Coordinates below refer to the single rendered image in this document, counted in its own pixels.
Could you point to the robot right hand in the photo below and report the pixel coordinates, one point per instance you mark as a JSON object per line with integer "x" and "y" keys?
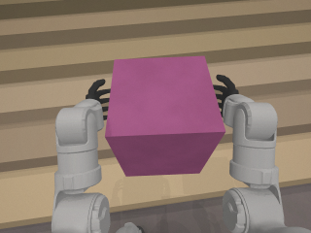
{"x": 227, "y": 91}

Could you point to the carton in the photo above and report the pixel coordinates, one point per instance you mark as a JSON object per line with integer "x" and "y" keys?
{"x": 163, "y": 115}

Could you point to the robot left hand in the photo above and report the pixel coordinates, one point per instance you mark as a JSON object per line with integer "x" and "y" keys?
{"x": 95, "y": 94}

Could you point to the left robot upper arm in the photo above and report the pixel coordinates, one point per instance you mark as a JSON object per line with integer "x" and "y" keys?
{"x": 82, "y": 213}

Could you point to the robot left forearm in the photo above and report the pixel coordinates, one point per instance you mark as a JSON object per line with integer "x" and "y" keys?
{"x": 76, "y": 140}

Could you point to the robot left shin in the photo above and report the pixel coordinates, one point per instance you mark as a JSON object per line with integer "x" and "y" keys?
{"x": 130, "y": 224}

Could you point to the right robot upper arm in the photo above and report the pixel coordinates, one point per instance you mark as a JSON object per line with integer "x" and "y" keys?
{"x": 255, "y": 210}

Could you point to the robot right forearm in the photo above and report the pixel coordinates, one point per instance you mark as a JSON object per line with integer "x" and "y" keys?
{"x": 254, "y": 136}

